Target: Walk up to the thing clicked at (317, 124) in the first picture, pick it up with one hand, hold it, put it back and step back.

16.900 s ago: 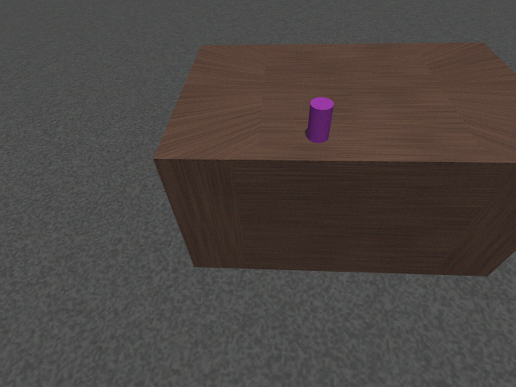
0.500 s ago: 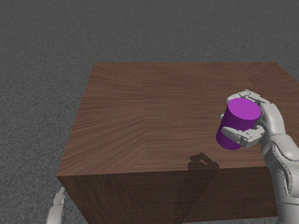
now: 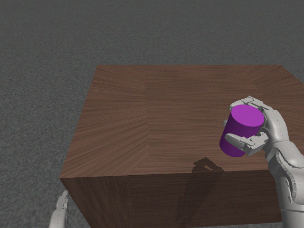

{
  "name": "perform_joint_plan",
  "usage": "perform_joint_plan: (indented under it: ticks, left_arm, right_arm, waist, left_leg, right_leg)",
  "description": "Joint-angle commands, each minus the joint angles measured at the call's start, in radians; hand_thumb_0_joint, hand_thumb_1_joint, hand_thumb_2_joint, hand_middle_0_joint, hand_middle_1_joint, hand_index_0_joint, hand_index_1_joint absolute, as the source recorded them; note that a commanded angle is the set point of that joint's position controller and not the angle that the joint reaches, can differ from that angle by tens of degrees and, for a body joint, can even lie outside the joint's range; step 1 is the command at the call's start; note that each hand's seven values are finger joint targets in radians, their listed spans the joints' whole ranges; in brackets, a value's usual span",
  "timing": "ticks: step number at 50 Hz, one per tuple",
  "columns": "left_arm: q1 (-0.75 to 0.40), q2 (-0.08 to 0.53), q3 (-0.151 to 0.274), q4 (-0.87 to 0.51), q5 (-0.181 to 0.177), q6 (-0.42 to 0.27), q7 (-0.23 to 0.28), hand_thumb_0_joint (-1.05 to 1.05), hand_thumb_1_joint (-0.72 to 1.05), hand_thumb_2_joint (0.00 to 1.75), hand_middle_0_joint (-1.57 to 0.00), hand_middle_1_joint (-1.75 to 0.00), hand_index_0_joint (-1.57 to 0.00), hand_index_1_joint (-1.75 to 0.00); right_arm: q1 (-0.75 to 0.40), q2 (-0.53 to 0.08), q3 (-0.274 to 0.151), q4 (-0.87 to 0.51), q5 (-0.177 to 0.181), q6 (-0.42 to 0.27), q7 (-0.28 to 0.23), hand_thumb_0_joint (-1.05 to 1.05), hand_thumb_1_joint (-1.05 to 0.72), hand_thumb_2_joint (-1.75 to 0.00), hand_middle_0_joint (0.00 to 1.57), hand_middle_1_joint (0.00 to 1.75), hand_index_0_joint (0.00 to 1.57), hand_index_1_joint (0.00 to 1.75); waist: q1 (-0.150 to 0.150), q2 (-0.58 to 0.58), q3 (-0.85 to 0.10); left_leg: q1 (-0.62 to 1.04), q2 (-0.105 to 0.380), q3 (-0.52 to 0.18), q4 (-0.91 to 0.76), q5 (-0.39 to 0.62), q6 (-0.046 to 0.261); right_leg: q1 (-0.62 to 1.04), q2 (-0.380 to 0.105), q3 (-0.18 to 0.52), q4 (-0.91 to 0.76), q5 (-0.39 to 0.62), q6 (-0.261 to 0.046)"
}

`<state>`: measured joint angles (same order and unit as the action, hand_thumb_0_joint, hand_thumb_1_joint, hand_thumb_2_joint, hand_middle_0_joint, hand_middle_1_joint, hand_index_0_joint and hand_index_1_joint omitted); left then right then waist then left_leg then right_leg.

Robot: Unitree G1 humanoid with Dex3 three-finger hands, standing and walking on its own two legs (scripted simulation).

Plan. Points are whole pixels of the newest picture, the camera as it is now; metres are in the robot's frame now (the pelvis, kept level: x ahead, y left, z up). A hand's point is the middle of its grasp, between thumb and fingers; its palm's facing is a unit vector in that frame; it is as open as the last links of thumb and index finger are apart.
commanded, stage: hold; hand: right
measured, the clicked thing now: (239, 132) +0.31 -0.17 +0.15
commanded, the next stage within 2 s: crouch in 0.92 s
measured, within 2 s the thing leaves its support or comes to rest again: neither
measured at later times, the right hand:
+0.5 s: hand (238, 125) +0.31 -0.17 +0.17, palm faces -0.02 +1.00 -0.04, open 9.7 cm
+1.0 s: hand (235, 125) +0.32 -0.17 +0.16, palm faces -0.04 +1.00 -0.03, open 9.7 cm
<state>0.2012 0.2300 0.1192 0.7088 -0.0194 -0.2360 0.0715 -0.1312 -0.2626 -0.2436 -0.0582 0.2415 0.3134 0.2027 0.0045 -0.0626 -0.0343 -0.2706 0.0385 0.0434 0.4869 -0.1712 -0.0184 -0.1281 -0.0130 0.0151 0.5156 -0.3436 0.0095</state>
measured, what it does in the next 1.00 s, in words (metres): stands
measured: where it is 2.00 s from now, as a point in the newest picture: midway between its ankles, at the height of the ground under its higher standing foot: outside the picture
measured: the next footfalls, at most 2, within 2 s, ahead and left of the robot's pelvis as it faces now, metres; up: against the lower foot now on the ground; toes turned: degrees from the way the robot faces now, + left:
none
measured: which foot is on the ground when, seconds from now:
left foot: down 0.00-1.00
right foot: down 0.00-1.00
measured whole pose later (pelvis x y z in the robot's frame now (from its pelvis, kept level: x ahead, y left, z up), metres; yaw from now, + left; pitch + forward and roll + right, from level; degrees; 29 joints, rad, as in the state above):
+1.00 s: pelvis +0.01 +0.00 +0.00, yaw +0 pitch -2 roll +0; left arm 0.20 0.23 0.12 0.69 -0.02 -0.23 0.07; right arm -0.15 -0.26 -0.23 -0.02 0.24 0.29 0.21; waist 0.01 -0.06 -0.03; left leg -0.27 0.04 0.04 0.48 -0.18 -0.02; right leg -0.13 -0.02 0.02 0.50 -0.35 0.01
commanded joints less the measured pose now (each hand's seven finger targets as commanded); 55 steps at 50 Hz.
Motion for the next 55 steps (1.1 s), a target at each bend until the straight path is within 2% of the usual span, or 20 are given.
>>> perform_joint_plan:
  ticks: [1,9,14,17,18,20,24,28,29,31,33,36,40,44,45,46,47,48,51,55]
  left_arm:
    - [-0.117,0.123,0.028,-0.162,-0.01,-0.059,-0.001,0.0,-0.55,0.05,-0.04,-0.04,-0.05,-0.04]
    - [-0.142,0.153,0.049,-0.193,-0.002,-0.08,0.005,0.0,-0.55,0.05,-0.04,-0.04,-0.04,-0.04]
    - [-0.118,0.127,0.028,-0.167,-0.002,-0.078,0.009,0.0,-0.55,0.05,-0.04,-0.04,-0.04,-0.04]
    - [-0.141,0.138,0.035,-0.211,-0.001,-0.073,0.011,0.0,-0.55,0.05,-0.04,-0.04,-0.04,-0.04]
    - [-0.134,0.148,0.047,-0.208,0.0,-0.073,0.014,0.0,-0.56,0.06,-0.04,-0.04,-0.04,-0.05]
    - [-0.102,0.102,0.01,-0.137,-0.002,-0.064,0.011,0.0,-0.55,0.05,-0.04,-0.04,-0.04,-0.04]
    - [-0.11,0.133,0.028,-0.15,-0.001,-0.061,0.012,0.0,-0.56,0.06,-0.04,-0.04,-0.04,-0.05]
    - [-0.116,0.166,0.057,-0.2,-0.004,-0.059,0.008,0.0,-0.56,0.05,-0.04,-0.04,-0.04,-0.04]
    - [-0.097,0.131,0.03,-0.187,-0.004,-0.056,0.002,0.0,-0.56,0.06,-0.04,-0.04,-0.04,-0.05]
    - [-0.071,0.156,0.062,-0.184,-0.004,-0.055,0.007,0.0,-0.56,0.05,-0.04,-0.04,-0.04,-0.04]
    - [-0.076,0.119,0.028,-0.19,-0.006,-0.058,0.0,0.0,-0.56,0.05,-0.04,-0.04,-0.04,-0.04]
    - [-0.092,0.135,0.049,-0.162,-0.004,-0.053,0.002,0.0,-0.56,0.06,-0.04,-0.04,-0.04,-0.04]
    - [-0.15,0.121,0.023,-0.203,-0.003,-0.062,0.005,0.0,-0.56,0.06,-0.04,-0.04,-0.04,-0.05]
    - [-0.161,0.125,0.019,-0.161,-0.006,-0.055,0.004,0.0,-0.56,0.05,-0.04,-0.04,-0.04,-0.04]
    - [-0.134,0.166,0.059,-0.16,-0.004,-0.052,0.006,0.0,-0.56,0.06,-0.04,-0.04,-0.04,-0.05]
    - [-0.133,0.18,0.063,-0.173,-0.002,-0.052,0.008,0.0,-0.56,0.05,-0.04,-0.04,-0.04,-0.04]
    - [-0.11,0.182,0.066,-0.186,-0.002,-0.05,0.007,0.0,-0.56,0.05,-0.04,-0.04,-0.04,-0.04]
    - [-0.098,0.144,0.032,-0.191,-0.005,-0.05,-0.002,0.0,-0.56,0.05,-0.04,-0.04,-0.04,-0.04]
    - [-0.072,0.135,0.044,-0.201,-0.008,-0.044,-0.005,0.0,-0.53,0.05,-0.04,-0.04,-0.06,-0.03]
    - [-0.07,0.074,-0.011,-0.155,-0.009,-0.045,-0.016,0.0,-0.55,0.06,-0.04,-0.04,-0.04,-0.04]
  right_arm:
    - [-0.377,-0.171,-0.077,-0.264,0.029,-0.106,0.01,0.0,-0.15,-1.29,1.27,1.42,1.31,1.42]
    - [-0.421,-0.181,-0.074,-0.296,0.019,-0.14,0.0,0.0,-0.17,-1.26,1.25,1.39,1.29,1.39]
    - [-0.353,-0.184,-0.094,-0.27,0.027,-0.152,-0.011,0.0,-0.15,-1.27,1.27,1.41,1.31,1.41]
    - [-0.359,-0.207,-0.114,-0.313,0.028,-0.154,-0.012,0.0,-0.15,-1.28,1.27,1.41,1.31,1.41]
    - [-0.342,-0.17,-0.078,-0.31,0.029,-0.15,-0.011,0.0,-0.14,-1.29,1.27,1.42,1.31,1.42]
    - [-0.328,-0.159,-0.073,-0.278,0.032,-0.137,-0.006,0.0,-0.16,-1.3,1.28,1.43,1.32,1.43]
    - [-0.33,-0.146,-0.053,-0.23,0.025,-0.119,0.004,0.0,-0.16,-1.28,1.27,1.41,1.31,1.41]
    - [-0.364,-0.181,-0.085,-0.271,0.024,-0.127,0.01,0.0,-0.18,-1.27,1.26,1.39,1.3,1.39]
    - [-0.362,-0.17,-0.076,-0.255,0.025,-0.129,0.011,0.0,-0.19,-1.27,1.27,1.4,1.31,1.4]
    - [-0.372,-0.187,-0.096,-0.261,0.027,-0.135,0.009,0.0,-0.18,-1.27,1.27,1.4,1.31,1.4]
    - [-0.368,-0.191,-0.099,-0.285,0.029,-0.145,0.008,0.0,-0.16,-1.27,1.27,1.4,1.31,1.4]
    - [-0.371,-0.206,-0.114,-0.293,0.031,-0.151,0.002,0.0,-0.16,-1.27,1.26,1.4,1.3,1.4]
    - [-0.379,-0.133,-0.03,-0.306,0.026,-0.143,0.002,0.0,-0.15,-1.27,1.25,1.39,1.3,1.39]
    - [-0.35,-0.16,-0.062,-0.207,0.026,-0.116,0.007,0.0,-0.13,-1.26,1.24,1.39,1.29,1.39]
    - [-0.346,-0.162,-0.062,-0.193,0.022,-0.111,0.009,0.0,-0.13,-1.26,1.24,1.38,1.28,1.38]
    - [-0.37,-0.198,-0.103,-0.198,0.022,-0.112,0.005,0.0,-0.13,-1.26,1.24,1.39,1.28,1.39]
    - [-0.372,-0.194,-0.091,-0.201,0.018,-0.111,0.007,0.0,-0.15,-1.25,1.24,1.37,1.28,1.37]
    - [-0.386,-0.19,-0.096,-0.218,0.024,-0.116,0.007,0.0,-0.15,-1.24,1.23,1.37,1.27,1.37]
    - [-0.354,-0.198,-0.118,-0.257,0.031,-0.132,0.007,0.0,-0.15,-1.28,1.24,1.39,1.28,1.39]
    - [-0.359,-0.154,-0.078,-0.208,0.029,-0.143,-0.001,0.0,-0.21,-1.29,1.29,1.41,1.33,1.41]
  waist:
    - [-0.007,0.043,-0.156]
    - [0.01,0.029,-0.198]
    - [-0.01,0.046,-0.169]
    - [-0.018,0.027,-0.24]
    - [-0.004,0.041,-0.226]
    - [-0.01,0.02,-0.17]
    - [0.005,0.065,-0.178]
    - [0.003,0.067,-0.208]
    - [0.005,0.067,-0.168]
    - [0.012,0.072,-0.182]
    - [-0.002,0.043,-0.182]
    - [-0.013,0.021,-0.198]
    - [0.002,0.023,-0.207]
    - [-0.01,0.051,-0.153]
    - [0.012,0.047,-0.17]
    - [-0.001,0.061,-0.181]
    - [0.011,0.053,-0.193]
    - [-0.005,0.056,-0.184]
    - [-0.012,0.065,-0.182]
    - [-0.007,0.035,-0.123]
  left_leg:
    - [0.134,-0.026,0.033,-0.053,0.106,0.008]
    - [0.14,-0.02,0.027,-0.059,0.079,0.006]
    - [0.147,-0.025,0.032,-0.057,0.078,0.008]
    - [0.179,-0.022,0.029,-0.05,0.137,0.012]
    - [0.169,-0.023,0.029,-0.046,0.155,0.011]
    - [0.153,-0.021,0.027,-0.047,0.159,0.014]
    - [0.143,-0.022,0.028,-0.046,0.19,0.008]
    - [0.156,-0.022,0.031,-0.051,0.163,0.005]
    - [0.147,-0.022,0.029,-0.057,0.142,0.005]
    - [0.144,-0.022,0.031,-0.052,0.165,0.002]
    - [0.148,-0.02,0.028,-0.051,0.163,0.004]
    - [0.159,-0.017,0.025,-0.045,0.178,0.01]
    - [0.161,-0.022,0.03,-0.041,0.177,0.014]
    - [0.132,-0.026,0.034,-0.056,0.116,0.009]
    - [0.134,-0.026,0.034,-0.056,0.118,0.009]
    - [0.144,-0.025,0.033,-0.057,0.125,0.008]
    - [0.146,-0.025,0.032,-0.056,0.136,0.008]
    - [0.158,-0.026,0.034,-0.055,0.138,0.008]
    - [0.164,-0.021,0.03,-0.057,0.149,0.005]
    - [0.123,-0.024,0.024,-0.063,0.098,0.011]
  right_leg:
    - [-0.067,0.009,-0.001,-0.106,0.199,-0.014]
    - [-0.057,0.014,0.001,-0.107,0.156,-0.019]
    - [-0.076,0.014,0.001,-0.104,0.165,-0.018]
    - [-0.043,0.012,0.002,-0.095,0.235,-0.011]
    - [-0.039,0.011,0.001,-0.091,0.249,-0.011]
    - [-0.057,0.013,-0.004,-0.092,0.253,-0.009]
    - [-0.043,0.01,-0.001,-0.088,0.278,-0.013]
    - [-0.034,0.011,-0.002,-0.098,0.25,-0.016]
    - [-0.051,0.013,-0.004,-0.1,0.226,-0.018]
    - [-0.029,0.012,-0.003,-0.093,0.246,-0.018]
    - [-0.037,0.014,-0.005,-0.094,0.248,-0.017]
    - [-0.04,0.014,-0.005,-0.094,0.265,-0.012]
    - [-0.029,0.01,0.0,-0.09,0.274,-0.009]
    - [-0.065,0.008,0.002,-0.102,0.216,-0.015]
    - [-0.055,0.007,0.002,-0.109,0.211,-0.015]
    - [-0.053,0.007,0.002,-0.105,0.218,-0.015]
    - [-0.046,0.006,0.002,-0.104,0.228,-0.014]
    - [-0.054,0.008,0.0,-0.103,0.233,-0.013]
    - [-0.058,0.013,-0.008,-0.097,0.236,-0.017]
    - [-0.086,0.011,-0.006,-0.112,0.185,-0.017]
